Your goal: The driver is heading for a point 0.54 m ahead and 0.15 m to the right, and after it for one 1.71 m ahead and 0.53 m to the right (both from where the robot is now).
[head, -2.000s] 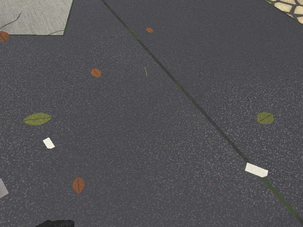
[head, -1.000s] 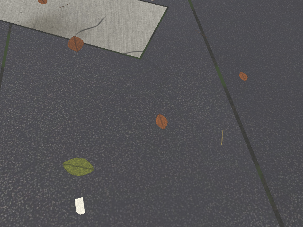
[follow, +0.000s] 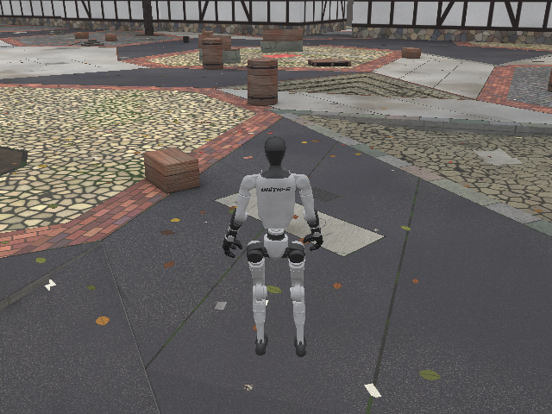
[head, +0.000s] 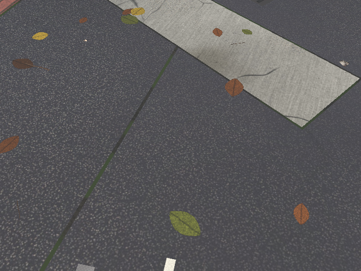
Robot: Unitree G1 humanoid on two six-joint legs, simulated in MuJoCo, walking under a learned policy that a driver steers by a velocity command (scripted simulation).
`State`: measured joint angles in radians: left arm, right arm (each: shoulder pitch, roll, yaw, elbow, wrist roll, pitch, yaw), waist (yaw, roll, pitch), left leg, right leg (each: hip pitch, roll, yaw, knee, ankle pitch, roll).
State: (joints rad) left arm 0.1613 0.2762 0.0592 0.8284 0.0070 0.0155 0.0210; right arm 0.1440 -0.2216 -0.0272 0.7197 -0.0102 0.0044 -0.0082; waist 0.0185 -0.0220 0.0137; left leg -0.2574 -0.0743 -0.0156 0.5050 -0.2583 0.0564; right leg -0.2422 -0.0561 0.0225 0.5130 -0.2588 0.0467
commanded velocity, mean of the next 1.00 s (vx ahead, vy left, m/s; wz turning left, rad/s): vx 0.30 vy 0.00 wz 0.02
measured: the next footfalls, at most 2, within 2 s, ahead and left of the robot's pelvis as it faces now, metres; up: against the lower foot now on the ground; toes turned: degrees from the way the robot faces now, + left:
right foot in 0.74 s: +0.31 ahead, -0.21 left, +0.00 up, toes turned -2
left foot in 1.32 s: +0.65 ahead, +0.00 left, +0.00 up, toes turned +1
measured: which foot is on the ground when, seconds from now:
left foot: down 0.00-0.72, up 0.74-1.00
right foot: down 0.00-0.46, up 0.48-0.72, down 0.74-1.00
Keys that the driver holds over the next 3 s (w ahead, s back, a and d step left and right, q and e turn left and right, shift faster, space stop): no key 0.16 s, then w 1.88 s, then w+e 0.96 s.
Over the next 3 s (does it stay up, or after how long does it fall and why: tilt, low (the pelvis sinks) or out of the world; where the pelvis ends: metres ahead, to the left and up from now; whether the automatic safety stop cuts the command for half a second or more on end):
stays up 1.35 -0.27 0.00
